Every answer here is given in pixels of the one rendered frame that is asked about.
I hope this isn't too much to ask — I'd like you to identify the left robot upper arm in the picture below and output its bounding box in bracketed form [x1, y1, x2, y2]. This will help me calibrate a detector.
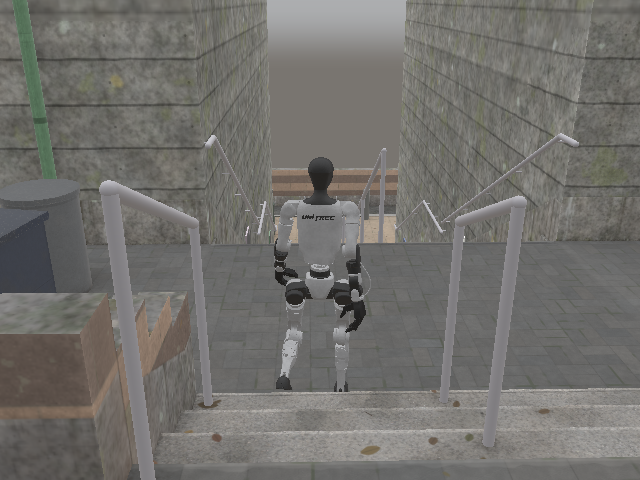
[276, 200, 300, 252]

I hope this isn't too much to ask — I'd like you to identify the left robot forearm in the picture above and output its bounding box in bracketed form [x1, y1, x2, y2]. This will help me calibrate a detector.
[274, 238, 288, 272]

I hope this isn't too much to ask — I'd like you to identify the right robot hand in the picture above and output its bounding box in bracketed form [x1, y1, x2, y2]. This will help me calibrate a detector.
[340, 300, 366, 333]

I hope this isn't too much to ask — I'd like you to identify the left robot hand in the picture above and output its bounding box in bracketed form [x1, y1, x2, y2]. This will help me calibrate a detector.
[275, 268, 298, 286]

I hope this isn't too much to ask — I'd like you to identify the right robot upper arm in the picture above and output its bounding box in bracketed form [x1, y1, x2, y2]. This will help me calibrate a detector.
[341, 201, 360, 258]

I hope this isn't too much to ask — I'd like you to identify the robot torso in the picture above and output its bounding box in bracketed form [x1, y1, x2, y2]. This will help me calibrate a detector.
[297, 196, 344, 300]

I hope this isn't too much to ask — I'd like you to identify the right robot foot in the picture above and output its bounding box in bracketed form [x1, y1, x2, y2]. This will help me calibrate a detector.
[334, 381, 348, 392]

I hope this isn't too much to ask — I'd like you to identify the right robot forearm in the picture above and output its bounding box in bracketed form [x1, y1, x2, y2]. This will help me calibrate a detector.
[346, 244, 364, 302]

